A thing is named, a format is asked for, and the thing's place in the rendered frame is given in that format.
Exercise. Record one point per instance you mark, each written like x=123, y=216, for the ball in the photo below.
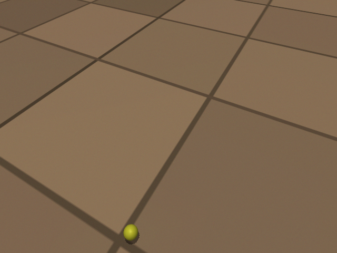
x=130, y=232

